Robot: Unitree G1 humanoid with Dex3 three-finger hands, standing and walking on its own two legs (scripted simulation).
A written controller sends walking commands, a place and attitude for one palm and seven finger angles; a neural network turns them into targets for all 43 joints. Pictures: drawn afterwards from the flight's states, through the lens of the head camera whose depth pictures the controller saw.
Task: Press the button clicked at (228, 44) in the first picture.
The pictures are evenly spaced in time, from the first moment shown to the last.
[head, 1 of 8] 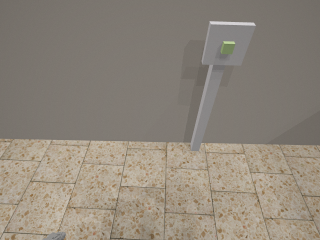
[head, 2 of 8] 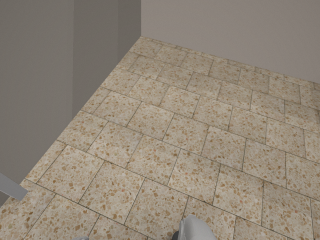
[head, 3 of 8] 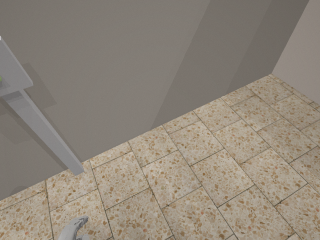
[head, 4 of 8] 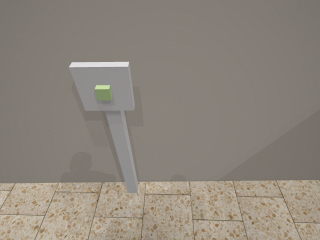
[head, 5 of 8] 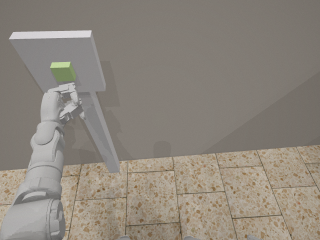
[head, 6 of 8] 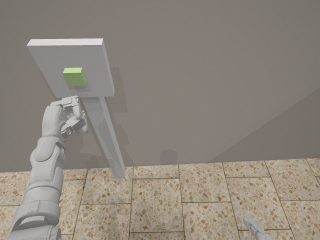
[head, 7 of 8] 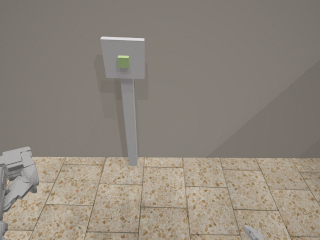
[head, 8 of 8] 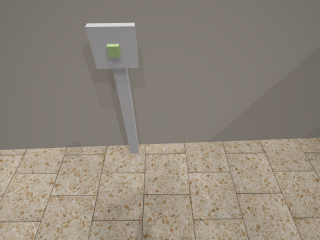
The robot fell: no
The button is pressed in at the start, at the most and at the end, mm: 0 9 0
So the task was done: yes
